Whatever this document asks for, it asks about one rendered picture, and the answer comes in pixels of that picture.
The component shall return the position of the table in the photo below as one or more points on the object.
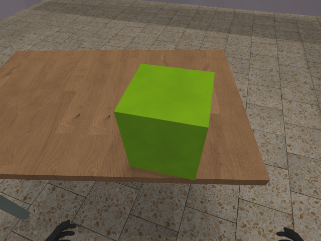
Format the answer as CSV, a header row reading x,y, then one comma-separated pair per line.
x,y
57,119

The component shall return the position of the right robot hand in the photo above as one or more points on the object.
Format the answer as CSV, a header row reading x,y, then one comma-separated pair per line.
x,y
289,233

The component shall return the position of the left robot hand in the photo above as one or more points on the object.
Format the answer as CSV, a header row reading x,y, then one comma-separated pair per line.
x,y
57,233

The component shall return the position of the carton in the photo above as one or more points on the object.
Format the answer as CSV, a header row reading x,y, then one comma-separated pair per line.
x,y
163,119

